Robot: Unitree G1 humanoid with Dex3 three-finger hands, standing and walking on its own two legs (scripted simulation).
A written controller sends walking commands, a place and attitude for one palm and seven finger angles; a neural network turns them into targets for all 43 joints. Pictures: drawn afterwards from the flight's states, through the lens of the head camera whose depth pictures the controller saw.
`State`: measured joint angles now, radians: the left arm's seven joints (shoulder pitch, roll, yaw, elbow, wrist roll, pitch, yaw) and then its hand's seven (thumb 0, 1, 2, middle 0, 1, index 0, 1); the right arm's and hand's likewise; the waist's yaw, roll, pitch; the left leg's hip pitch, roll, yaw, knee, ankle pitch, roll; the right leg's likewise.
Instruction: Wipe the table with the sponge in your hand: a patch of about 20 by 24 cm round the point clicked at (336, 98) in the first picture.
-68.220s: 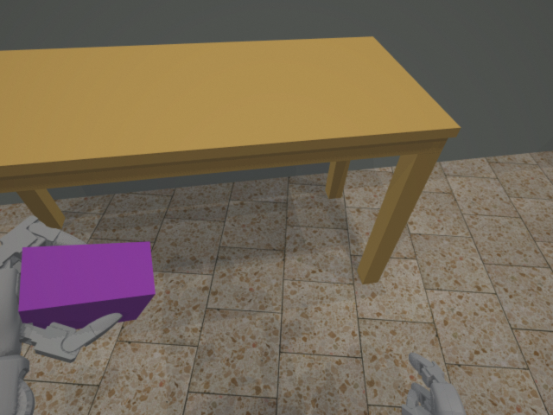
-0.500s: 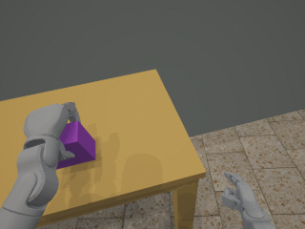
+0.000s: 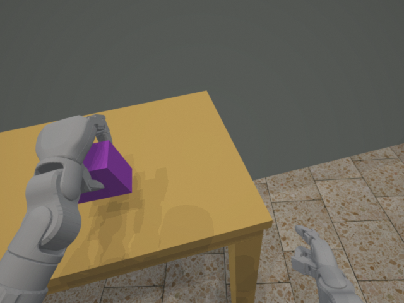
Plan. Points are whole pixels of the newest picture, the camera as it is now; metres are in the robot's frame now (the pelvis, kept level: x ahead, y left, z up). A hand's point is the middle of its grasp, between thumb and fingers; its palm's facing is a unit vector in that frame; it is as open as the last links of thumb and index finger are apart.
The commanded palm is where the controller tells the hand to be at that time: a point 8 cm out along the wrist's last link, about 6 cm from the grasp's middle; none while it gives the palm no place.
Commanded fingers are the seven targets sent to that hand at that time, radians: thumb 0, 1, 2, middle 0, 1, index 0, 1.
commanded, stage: lift the sponge slowly off the table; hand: left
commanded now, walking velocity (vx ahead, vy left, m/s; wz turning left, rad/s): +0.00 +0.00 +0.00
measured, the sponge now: (97, 178) +0.29 +0.26 +0.13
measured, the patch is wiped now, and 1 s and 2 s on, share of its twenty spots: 1.00 1.00 1.00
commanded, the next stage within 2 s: bring the sponge back beside the body in 0.30 s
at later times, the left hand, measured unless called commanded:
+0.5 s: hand (84, 148) +0.30 +0.26 +0.21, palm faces +0.22 -0.11 -0.97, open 9.9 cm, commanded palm +0.24 +0.27 +0.28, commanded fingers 0.00 0.10 1.30 -1.20 -1.60 -1.20 -1.60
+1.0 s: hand (65, 173) +0.25 +0.28 +0.19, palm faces +0.23 -0.11 -0.97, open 9.9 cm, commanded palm +0.20 +0.28 +0.26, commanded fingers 0.00 0.10 1.30 -1.20 -1.60 -1.20 -1.60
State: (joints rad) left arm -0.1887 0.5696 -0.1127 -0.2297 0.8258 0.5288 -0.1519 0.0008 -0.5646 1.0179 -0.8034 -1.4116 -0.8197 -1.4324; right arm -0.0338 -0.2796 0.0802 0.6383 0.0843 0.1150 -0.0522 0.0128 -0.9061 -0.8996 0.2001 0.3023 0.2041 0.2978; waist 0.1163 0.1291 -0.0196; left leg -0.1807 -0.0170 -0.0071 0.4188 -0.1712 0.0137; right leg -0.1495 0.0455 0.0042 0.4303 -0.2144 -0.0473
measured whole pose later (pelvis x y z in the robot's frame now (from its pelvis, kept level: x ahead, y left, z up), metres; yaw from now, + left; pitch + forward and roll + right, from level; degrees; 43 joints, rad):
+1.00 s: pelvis +0.01 +0.00 +0.00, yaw +0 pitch -4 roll +0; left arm 0.01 0.61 -0.04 -0.42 0.79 0.55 -0.13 0.00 -0.57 1.02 -0.81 -1.41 -0.82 -1.43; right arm -0.04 -0.28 0.08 0.61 0.08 0.13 -0.05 0.01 -0.91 -0.90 0.20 0.30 0.20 0.30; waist 0.15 0.13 -0.01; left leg -0.18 -0.02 -0.01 0.44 -0.19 0.02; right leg -0.13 0.04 0.00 0.43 -0.23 -0.04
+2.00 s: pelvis -0.01 +0.01 +0.00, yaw +0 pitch -6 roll -1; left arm 0.29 0.61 0.04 -0.53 0.78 0.43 -0.11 0.00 -0.56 1.02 -0.80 -1.41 -0.82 -1.43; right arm 0.00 -0.26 0.07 0.61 0.06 0.08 -0.05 0.01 -0.90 -0.90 0.20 0.30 0.21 0.30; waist 0.14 0.13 -0.01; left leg -0.17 -0.02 0.00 0.46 -0.19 0.03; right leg -0.12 0.04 0.01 0.44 -0.21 -0.03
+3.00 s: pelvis -0.06 +0.03 -0.02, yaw -1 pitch +2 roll -3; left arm 0.37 0.43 0.48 -0.60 -0.07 -0.14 0.15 0.00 -0.59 1.00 -0.83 -1.45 -0.85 -1.46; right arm 0.19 -0.19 0.03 0.58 0.02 -0.08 -0.06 0.01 -0.90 -0.90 0.20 0.30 0.21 0.30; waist 0.05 0.02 -0.08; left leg -0.49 0.00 0.01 0.59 -0.14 0.05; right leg -0.30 0.03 0.01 0.65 -0.40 0.01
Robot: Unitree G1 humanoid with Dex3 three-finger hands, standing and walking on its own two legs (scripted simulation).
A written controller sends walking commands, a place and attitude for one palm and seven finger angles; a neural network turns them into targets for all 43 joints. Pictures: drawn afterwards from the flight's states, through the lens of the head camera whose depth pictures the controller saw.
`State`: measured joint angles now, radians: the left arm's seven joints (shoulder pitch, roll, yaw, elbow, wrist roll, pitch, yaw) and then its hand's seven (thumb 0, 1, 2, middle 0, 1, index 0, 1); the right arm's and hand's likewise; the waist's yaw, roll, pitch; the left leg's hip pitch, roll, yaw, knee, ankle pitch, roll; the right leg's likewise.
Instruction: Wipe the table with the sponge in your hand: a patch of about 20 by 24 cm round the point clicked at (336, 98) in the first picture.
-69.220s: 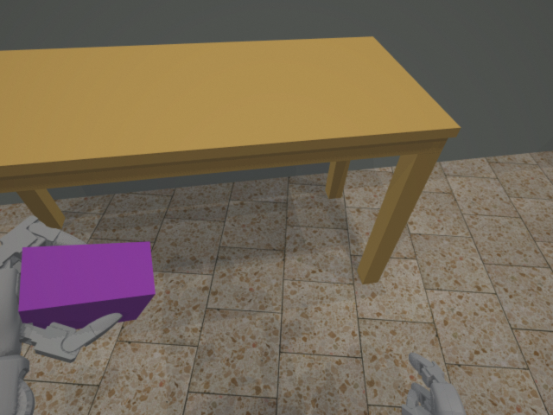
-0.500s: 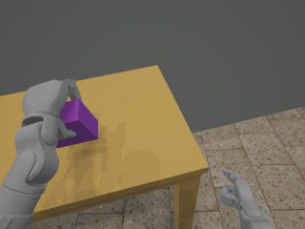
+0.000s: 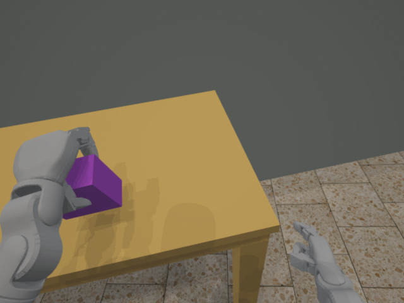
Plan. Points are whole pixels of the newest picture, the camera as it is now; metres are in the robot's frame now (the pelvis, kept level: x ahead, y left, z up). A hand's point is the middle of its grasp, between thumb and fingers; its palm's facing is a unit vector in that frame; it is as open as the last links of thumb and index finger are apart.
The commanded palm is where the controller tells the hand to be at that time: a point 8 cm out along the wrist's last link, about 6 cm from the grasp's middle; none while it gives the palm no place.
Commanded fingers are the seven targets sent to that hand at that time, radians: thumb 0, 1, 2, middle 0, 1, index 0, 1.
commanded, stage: bring the sponge back beside the body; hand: left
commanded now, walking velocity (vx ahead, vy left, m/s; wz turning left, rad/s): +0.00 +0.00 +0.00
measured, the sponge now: (84, 192) +0.24 +0.28 +0.13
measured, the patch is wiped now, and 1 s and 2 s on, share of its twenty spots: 1.00 1.00 1.00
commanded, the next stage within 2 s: step back with the hand held close in 0.98 s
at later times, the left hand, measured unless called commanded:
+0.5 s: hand (57, 202) +0.20 +0.28 +0.17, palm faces +0.16 -0.10 -0.98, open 9.9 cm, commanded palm +0.15 +0.28 +0.24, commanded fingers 0.00 0.10 1.30 -1.20 -1.60 -1.20 -1.60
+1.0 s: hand (52, 211) +0.18 +0.28 +0.16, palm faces +0.16 -0.10 -0.98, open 9.9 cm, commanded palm +0.14 +0.29 +0.23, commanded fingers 0.00 0.10 1.30 -1.20 -1.60 -1.20 -1.60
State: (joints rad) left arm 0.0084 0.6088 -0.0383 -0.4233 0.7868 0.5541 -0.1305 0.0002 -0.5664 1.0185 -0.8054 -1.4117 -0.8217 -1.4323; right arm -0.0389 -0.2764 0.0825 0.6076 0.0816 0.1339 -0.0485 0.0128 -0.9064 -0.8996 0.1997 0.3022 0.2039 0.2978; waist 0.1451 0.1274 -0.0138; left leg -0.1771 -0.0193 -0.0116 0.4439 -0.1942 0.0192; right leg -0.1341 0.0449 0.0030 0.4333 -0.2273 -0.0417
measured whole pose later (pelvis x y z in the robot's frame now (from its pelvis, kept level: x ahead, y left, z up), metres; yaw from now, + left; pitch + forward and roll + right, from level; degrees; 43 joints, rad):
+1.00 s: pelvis -0.01 +0.01 +0.00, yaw +0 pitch -6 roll -1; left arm 0.29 0.61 0.04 -0.53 0.78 0.43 -0.11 0.00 -0.56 1.02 -0.80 -1.41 -0.82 -1.43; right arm 0.00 -0.26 0.07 0.61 0.06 0.08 -0.05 0.01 -0.90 -0.90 0.20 0.30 0.21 0.30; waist 0.14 0.13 -0.01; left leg -0.17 -0.02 0.00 0.46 -0.19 0.03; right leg -0.12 0.04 0.01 0.44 -0.21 -0.03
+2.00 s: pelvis -0.07 +0.03 -0.02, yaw -1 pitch +2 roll -3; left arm 0.37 0.43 0.48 -0.60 -0.07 -0.14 0.15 0.00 -0.59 1.00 -0.83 -1.45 -0.85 -1.46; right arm 0.19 -0.19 0.03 0.58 0.02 -0.08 -0.06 0.01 -0.90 -0.90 0.20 0.30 0.21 0.30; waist 0.05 0.02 -0.08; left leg -0.49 0.00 0.01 0.59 -0.14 0.05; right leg -0.30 0.03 0.01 0.65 -0.40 0.01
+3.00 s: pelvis -0.43 +0.04 -0.03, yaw -4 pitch -1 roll +2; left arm 0.39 0.43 0.46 -0.56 -0.05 -0.10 0.12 -0.01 -0.59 1.00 -0.83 -1.45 -0.85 -1.47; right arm 0.25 -0.21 -0.01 0.64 0.03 -0.09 -0.07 0.01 -0.91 -0.90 0.20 0.30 0.20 0.30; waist 0.00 -0.12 -0.10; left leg -0.21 -0.01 0.11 0.67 -0.48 0.01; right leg -0.59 -0.06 -0.01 0.94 -0.39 0.01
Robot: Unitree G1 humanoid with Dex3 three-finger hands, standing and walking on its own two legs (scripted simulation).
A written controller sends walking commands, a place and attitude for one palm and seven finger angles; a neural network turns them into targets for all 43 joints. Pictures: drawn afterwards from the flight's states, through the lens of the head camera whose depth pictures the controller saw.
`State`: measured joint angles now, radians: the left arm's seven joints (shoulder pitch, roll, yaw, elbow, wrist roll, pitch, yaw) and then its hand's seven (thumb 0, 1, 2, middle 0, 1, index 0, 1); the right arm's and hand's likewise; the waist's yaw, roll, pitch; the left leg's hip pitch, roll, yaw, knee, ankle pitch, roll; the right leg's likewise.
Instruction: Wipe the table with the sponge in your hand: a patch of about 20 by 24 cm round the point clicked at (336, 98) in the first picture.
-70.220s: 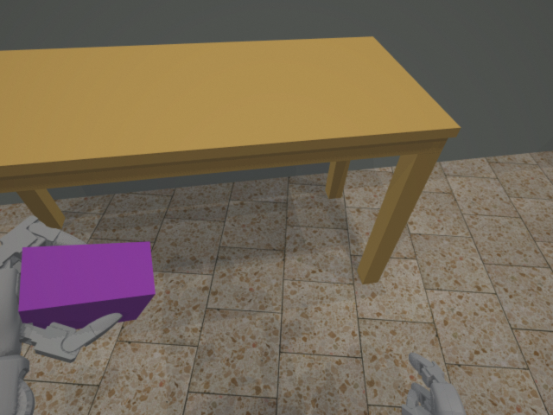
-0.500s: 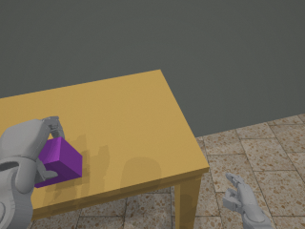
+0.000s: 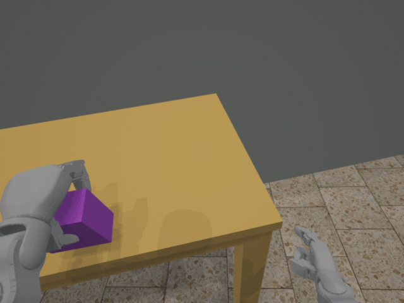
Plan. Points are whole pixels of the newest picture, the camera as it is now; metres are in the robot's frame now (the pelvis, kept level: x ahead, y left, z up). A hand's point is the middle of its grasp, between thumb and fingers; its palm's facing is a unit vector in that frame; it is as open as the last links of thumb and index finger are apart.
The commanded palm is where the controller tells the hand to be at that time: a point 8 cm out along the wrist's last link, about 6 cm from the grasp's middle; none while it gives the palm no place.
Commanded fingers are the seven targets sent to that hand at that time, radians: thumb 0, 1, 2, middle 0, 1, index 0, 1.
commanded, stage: step back with the hand held close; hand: left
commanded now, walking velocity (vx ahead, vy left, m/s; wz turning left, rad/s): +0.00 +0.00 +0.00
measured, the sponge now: (73, 226) +0.19 +0.28 +0.10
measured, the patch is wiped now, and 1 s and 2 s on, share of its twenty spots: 1.00 1.00 1.00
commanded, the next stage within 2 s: stop stepping back and stand still in 1.48 s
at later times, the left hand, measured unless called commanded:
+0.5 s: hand (70, 175) +0.21 +0.24 +0.22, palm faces +0.38 -0.79 -0.47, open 9.9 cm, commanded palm +0.16 +0.29 +0.23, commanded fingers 0.00 0.10 1.30 -1.20 -1.60 -1.20 -1.60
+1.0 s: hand (20, 202) +0.15 +0.28 +0.23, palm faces +0.52 -0.77 -0.36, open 9.9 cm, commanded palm +0.11 +0.30 +0.23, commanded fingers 0.00 0.10 1.30 -1.20 -1.60 -1.20 -1.60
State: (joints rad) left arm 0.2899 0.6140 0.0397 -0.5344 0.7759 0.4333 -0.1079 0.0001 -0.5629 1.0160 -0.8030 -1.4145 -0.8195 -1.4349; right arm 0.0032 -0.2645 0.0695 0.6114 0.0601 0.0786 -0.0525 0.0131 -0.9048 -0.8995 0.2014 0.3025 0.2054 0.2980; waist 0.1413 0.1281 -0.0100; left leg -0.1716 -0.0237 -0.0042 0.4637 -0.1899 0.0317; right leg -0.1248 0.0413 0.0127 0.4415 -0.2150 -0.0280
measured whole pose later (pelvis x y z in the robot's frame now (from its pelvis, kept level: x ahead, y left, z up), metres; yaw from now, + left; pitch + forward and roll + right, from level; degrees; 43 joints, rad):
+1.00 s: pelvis -0.06 +0.02 -0.01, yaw -1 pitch +2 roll -3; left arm 0.37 0.43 0.48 -0.60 -0.07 -0.14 0.15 0.00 -0.59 1.00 -0.83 -1.45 -0.85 -1.46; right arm 0.19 -0.19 0.03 0.58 0.02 -0.08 -0.06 0.01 -0.90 -0.90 0.20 0.30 0.21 0.30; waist 0.05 0.02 -0.08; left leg -0.49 0.00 0.01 0.59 -0.14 0.05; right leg -0.30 0.03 0.01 0.65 -0.40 0.01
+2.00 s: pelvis -0.42 +0.03 -0.03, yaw -4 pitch -1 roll +2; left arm 0.39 0.43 0.46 -0.56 -0.05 -0.10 0.12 -0.01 -0.59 1.00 -0.83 -1.45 -0.85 -1.47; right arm 0.25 -0.21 -0.01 0.64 0.03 -0.09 -0.07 0.01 -0.91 -0.90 0.20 0.30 0.20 0.30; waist 0.00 -0.12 -0.10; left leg -0.21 -0.01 0.11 0.67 -0.48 0.01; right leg -0.59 -0.06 -0.01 0.94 -0.39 0.01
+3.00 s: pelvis -0.56 +0.03 -0.01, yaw -1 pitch -3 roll -1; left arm 0.34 0.42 0.41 -0.60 -0.07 -0.11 0.17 0.00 -0.59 1.00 -0.83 -1.45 -0.86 -1.46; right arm 0.22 -0.23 -0.01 0.63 0.03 -0.08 -0.09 0.01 -0.91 -0.90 0.20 0.30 0.20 0.30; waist -0.01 -0.01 -0.01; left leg -0.32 0.04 0.01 0.61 -0.25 -0.01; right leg -0.31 0.00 -0.06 0.69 -0.43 -0.01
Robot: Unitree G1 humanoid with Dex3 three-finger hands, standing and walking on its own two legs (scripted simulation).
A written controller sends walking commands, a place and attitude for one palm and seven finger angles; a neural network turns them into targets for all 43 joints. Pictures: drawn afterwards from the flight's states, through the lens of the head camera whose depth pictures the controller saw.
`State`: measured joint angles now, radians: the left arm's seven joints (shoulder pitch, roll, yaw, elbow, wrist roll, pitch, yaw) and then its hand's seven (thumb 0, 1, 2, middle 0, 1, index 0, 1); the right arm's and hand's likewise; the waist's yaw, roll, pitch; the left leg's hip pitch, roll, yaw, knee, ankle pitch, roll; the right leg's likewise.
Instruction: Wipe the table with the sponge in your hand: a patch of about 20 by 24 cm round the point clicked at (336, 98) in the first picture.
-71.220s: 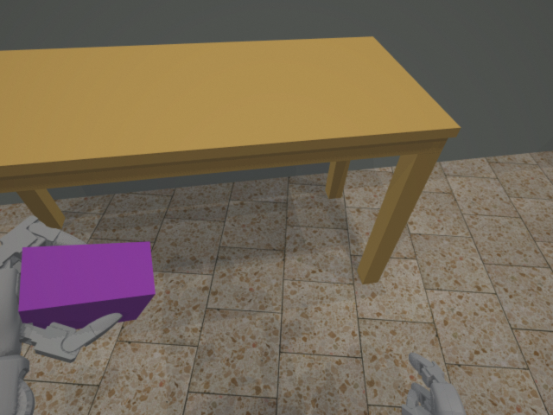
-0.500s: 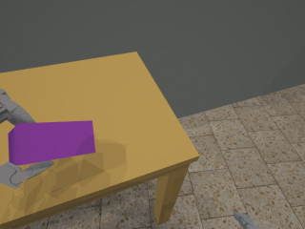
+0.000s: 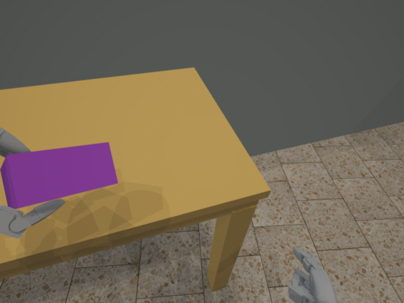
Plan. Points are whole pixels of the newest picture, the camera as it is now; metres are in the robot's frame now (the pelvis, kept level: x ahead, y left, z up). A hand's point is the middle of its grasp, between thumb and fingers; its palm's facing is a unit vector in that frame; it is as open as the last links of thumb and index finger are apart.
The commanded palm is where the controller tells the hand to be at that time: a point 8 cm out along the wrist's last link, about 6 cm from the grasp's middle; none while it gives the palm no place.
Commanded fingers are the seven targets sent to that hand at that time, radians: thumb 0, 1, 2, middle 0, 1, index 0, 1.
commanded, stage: step back with the hand held close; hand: left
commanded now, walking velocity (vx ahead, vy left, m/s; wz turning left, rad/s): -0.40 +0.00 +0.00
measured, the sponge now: (72, 173) +0.24 +0.23 +0.20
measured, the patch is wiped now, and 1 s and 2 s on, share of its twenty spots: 1.00 1.00 1.00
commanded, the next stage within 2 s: stop stepping back and stand still in 0.48 s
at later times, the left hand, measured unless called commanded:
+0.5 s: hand out of the picture +0.08 +0.25 +0.22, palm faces +0.37 -0.85 -0.37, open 9.9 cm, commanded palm +0.03 +0.28 +0.24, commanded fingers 0.00 0.10 1.30 -1.20 -1.60 -1.20 -1.60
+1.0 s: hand out of the picture -0.15 +0.26 +0.20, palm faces +0.47 -0.82 -0.31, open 9.9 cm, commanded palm -0.19 +0.27 +0.24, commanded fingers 0.00 0.10 1.30 -1.20 -1.60 -1.20 -1.60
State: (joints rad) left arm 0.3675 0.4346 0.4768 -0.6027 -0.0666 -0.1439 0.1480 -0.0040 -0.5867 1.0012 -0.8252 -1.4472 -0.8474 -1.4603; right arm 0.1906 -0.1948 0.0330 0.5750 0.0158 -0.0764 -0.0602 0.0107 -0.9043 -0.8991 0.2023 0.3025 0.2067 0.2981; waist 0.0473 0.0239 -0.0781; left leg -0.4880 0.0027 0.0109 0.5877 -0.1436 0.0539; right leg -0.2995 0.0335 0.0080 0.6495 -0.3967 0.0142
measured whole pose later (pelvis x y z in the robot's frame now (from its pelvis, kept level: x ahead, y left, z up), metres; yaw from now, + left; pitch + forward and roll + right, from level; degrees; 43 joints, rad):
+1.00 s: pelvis -0.36 +0.00 -0.01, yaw -2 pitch -1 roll +2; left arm 0.39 0.43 0.46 -0.56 -0.05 -0.10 0.12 -0.01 -0.59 1.00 -0.83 -1.45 -0.85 -1.47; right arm 0.25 -0.21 -0.01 0.64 0.03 -0.09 -0.07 0.01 -0.91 -0.90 0.20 0.30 0.20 0.30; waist 0.00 -0.12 -0.10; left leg -0.21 -0.01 0.11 0.67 -0.48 0.01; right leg -0.59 -0.06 -0.01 0.94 -0.39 0.01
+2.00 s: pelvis -0.50 +0.00 +0.00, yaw +0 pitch -3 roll -1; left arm 0.34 0.42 0.41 -0.60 -0.07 -0.11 0.17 0.00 -0.59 1.00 -0.83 -1.45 -0.86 -1.46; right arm 0.22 -0.23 -0.01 0.63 0.03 -0.08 -0.09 0.01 -0.91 -0.90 0.20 0.30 0.20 0.30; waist -0.01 -0.01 -0.01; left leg -0.32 0.04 0.01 0.61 -0.25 -0.01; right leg -0.31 0.00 -0.06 0.69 -0.43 -0.01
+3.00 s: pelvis -0.49 +0.02 +0.01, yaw +0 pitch -1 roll -2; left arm 0.42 0.37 0.34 -0.56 -0.06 -0.11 0.16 -0.01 -0.59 0.99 -0.83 -1.46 -0.85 -1.47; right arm 0.19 -0.22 0.02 0.62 0.02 -0.04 -0.06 0.01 -0.90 -0.90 0.20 0.30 0.21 0.30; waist 0.00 0.04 0.00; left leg -0.27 0.03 0.00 0.51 -0.22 0.01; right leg -0.21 0.01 -0.04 0.42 -0.19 0.00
